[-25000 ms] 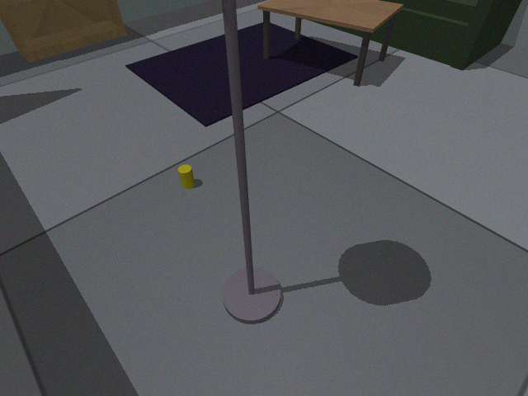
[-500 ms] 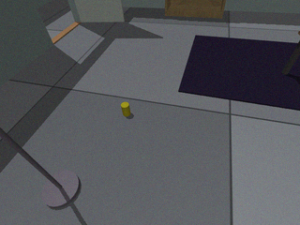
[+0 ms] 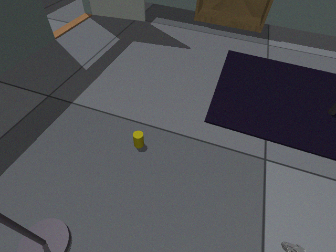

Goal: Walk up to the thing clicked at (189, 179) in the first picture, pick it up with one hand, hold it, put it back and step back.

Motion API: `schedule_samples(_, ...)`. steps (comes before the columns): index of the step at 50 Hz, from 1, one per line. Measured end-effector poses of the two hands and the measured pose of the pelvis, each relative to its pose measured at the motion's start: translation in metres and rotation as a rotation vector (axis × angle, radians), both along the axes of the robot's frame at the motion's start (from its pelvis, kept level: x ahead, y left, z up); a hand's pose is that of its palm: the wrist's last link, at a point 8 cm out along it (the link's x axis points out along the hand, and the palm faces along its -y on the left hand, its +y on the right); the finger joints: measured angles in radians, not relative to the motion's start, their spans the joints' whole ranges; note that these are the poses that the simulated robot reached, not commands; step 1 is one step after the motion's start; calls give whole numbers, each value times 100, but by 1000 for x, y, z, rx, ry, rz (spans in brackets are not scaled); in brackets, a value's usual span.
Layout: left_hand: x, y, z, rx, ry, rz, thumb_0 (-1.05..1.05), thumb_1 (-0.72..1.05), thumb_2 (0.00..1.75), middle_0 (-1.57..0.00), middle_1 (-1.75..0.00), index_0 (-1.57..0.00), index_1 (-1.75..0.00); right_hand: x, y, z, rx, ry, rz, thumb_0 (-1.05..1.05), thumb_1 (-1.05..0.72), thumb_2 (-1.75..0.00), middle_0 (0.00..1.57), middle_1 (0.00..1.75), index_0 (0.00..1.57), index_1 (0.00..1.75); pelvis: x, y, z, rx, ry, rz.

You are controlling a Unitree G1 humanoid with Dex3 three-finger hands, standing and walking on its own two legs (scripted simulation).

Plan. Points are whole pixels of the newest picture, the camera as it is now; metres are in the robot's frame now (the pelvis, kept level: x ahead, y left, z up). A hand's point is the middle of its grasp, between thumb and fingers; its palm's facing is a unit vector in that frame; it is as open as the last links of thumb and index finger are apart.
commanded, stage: walk up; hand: left
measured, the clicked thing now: (138, 139) +0.97 +0.19 -0.70
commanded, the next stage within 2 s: none
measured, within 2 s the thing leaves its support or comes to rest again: neither
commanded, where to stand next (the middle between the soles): +0.60 -0.04 m, yaw -1 degrees
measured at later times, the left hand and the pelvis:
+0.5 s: hand (93, 203) +0.28 +0.22 -0.10, palm faces -0.01 -0.91 -0.42, open 7.3 cm; pelvis +0.21 -0.06 +0.01, yaw +0 degrees
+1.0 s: hand (97, 164) +0.43 +0.25 -0.14, palm faces -0.03 -0.94 -0.34, open 7.4 cm; pelvis +0.39 -0.03 +0.01, yaw +1 degrees
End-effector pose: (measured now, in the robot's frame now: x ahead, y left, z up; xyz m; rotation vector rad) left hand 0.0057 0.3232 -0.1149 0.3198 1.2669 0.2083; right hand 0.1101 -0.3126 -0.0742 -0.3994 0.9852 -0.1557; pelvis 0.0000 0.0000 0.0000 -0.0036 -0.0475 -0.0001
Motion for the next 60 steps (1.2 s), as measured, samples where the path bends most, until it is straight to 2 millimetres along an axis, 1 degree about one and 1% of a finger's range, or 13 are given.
schedule_samples(4, 56, -4, 9, -19, -46, -41, 1, 91, 90, -20, -30, -20, -30, 16, 3, 8, 10, 11, -25, 1, -90, -90, 21, 30, 21, 30, 33, -1, 10, 13, 1, -10)
schedule_samples(9, 121, -13, 24, -15, -81, -90, 1, 91, 90, -20, -30, -20, -30, 30, -9, 4, 23, 59, -53, 1, -90, -90, 21, 30, 21, 30, 74, -8, 15, 22, 3, -19)
schedule_samples(14, 188, -28, 35, 24, -117, -117, 1, 91, 90, -20, -30, -20, -30, 47, -36, -16, 47, 114, -98, 1, -90, -90, 21, 30, 21, 30, 121, -28, 9, 38, 5, -23)
schedule_samples(18, 236, -44, 37, 75, -182, -113, 1, 91, 90, -20, -30, -20, -30, 74, -60, -41, 52, 165, -112, 1, -90, -90, 21, 30, 21, 30, 159, -49, -5, 19, 1, -13)
schedule_samples(21, 256, -57, 45, 79, -214, -94, 1, 91, 90, -20, -30, -20, -30, 103, -66, -44, 61, 196, -99, 1, -90, -90, 21, 30, 21, 30, 180, -57, 0, 23, -3, -8)
schedule_samples(24, 266, -65, 54, 77, -207, -73, 0, 91, 90, -21, -30, -20, -30, 135, -67, -39, 76, 188, -76, 1, -90, -90, 21, 30, 21, 30, 201, -60, 9, 17, -1, -1)
schedule_samples(30, 280, -66, 54, 65, -154, -39, 1, 91, 90, -21, -30, -21, -30, 196, -63, -25, 78, 180, -28, 1, -90, -90, 21, 30, 21, 30, 244, -62, 18, 5, 8, 13)
schedule_samples(37, 301, -45, 28, 36, -87, 16, 1, 90, 90, -21, -30, -21, -30, 279, -47, -15, 35, 152, 27, 1, -90, -90, 21, 30, 21, 30, 303, -47, 9, -19, 9, 35)
schedule_samples(42, 335, -29, 3, 16, -23, 23, 1, 91, 90, -21, -30, -20, -30, 337, -31, -10, -1, 51, 26, 1, -90, -90, 21, 30, 21, 30, 343, -28, -4, -5, 1, 35)
schedule_samples(47, 388, -30, 7, -8, -48, -11, 1, 91, 90, -20, -30, -20, -30, 359, -23, 4, 0, 39, 0, 1, -90, -90, 21, 30, 21, 30, 374, -26, 8, 3, 0, 31)
schedule_samples(52, 436, -35, 18, -7, -70, -46, 1, 91, 90, -20, -30, -20, -30, 371, -30, 3, 8, 72, -22, 1, -90, -90, 21, 30, 21, 30, 406, -30, 13, 13, 1, 19)
schedule_samples(56, 475, -43, 28, 22, -87, -68, 1, 91, 90, -20, -30, -20, -30, 380, -44, -10, 29, 109, -49, 1, -90, -90, 21, 30, 21, 30, 434, -40, 11, 19, 2, 14)
schedule_samples(60, 510, -50, 29, 88, -131, -70, 1, 91, 90, -21, -30, -20, -30, 398, -63, -37, 47, 153, -69, 1, -90, -90, 21, 30, 21, 30, 463, -56, -4, 16, -1, 15)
